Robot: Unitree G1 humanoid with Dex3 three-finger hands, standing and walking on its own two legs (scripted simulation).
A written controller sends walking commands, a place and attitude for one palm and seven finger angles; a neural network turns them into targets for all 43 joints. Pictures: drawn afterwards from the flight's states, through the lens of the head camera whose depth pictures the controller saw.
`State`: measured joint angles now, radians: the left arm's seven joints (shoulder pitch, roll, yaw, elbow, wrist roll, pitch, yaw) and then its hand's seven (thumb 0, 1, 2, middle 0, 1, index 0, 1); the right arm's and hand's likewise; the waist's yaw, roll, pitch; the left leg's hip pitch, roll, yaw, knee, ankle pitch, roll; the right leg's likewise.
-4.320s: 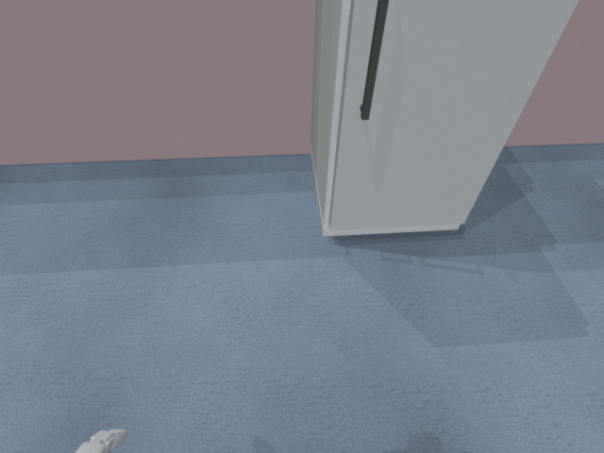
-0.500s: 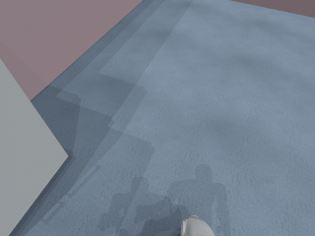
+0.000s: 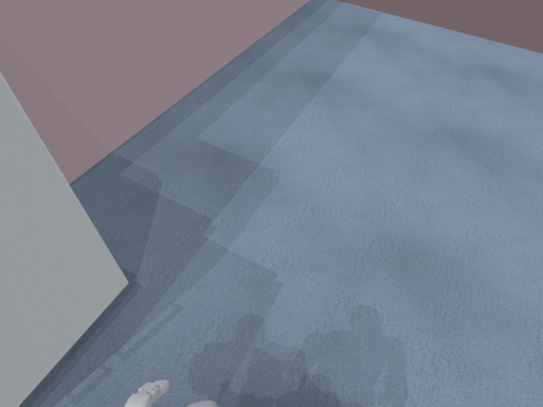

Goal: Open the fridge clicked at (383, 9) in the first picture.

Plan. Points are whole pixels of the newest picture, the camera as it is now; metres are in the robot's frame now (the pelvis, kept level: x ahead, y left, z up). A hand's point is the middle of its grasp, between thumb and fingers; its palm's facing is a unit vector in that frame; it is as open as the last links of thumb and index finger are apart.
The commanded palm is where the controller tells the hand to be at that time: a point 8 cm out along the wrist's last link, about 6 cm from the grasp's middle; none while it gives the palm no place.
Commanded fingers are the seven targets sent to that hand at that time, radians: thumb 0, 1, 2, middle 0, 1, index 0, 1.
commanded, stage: turn to face it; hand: left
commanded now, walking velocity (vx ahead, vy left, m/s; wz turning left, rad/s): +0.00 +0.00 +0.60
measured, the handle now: out of the picture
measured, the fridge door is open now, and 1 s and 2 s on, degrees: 0 0 0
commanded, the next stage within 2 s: take the last steps up to it in 1.74 s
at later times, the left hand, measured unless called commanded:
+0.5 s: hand out of the picture +0.07 +0.25 -0.15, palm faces +0.29 -0.93 -0.24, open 7.4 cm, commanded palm none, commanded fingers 0.00 0.90 0.90 -0.20 -0.30 -0.20 -0.30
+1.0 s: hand out of the picture -0.08 +0.18 -0.15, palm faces +0.58 -0.77 -0.26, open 7.4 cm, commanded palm none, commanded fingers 0.00 0.90 0.90 -0.20 -0.30 -0.20 -0.30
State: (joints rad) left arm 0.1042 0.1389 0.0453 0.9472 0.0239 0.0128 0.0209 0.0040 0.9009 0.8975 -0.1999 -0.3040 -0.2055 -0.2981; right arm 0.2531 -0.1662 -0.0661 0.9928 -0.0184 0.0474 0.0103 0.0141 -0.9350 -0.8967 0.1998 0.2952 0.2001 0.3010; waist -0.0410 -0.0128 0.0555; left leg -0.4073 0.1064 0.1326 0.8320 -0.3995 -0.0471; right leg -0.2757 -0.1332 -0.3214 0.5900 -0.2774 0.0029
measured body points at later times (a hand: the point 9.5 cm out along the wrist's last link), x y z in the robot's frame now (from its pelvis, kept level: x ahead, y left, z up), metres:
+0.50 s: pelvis +0.01 +0.01 +0.02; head +0.04 +0.04 +0.46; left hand +0.06 +0.30 -0.13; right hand +0.12 -0.22 -0.12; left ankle +0.03 +0.10 -0.73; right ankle +0.03 -0.16 -0.67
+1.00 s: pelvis -0.01 -0.02 +0.01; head +0.03 -0.01 +0.46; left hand -0.11 +0.22 -0.13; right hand +0.21 -0.21 -0.13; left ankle -0.09 +0.09 -0.69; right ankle +0.05 -0.14 -0.73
